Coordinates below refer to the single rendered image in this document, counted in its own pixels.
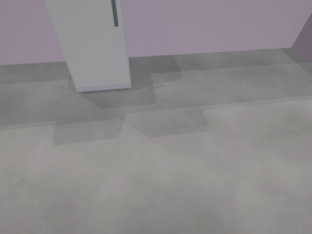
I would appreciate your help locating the fridge door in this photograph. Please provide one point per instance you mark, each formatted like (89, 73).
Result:
(93, 47)

